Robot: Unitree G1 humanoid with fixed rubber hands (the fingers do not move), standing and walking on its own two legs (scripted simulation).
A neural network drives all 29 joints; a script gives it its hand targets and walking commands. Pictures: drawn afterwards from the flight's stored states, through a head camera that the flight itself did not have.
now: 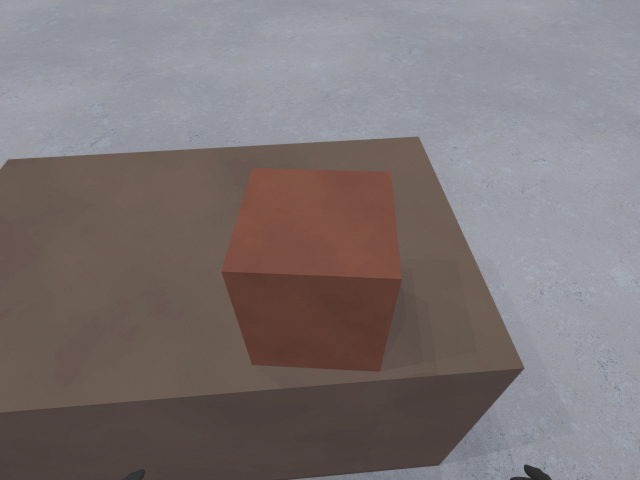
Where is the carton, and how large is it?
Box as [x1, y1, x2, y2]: [221, 168, 401, 371]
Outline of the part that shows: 252,168 221,271 252,364 379,371 401,279 390,172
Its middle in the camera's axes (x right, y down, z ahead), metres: +0.00 +0.05 +0.60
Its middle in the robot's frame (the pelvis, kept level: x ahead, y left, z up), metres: +0.42 +0.02 -0.01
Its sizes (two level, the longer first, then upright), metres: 0.210 0.200 0.250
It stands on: a pedestal, 0.65 m high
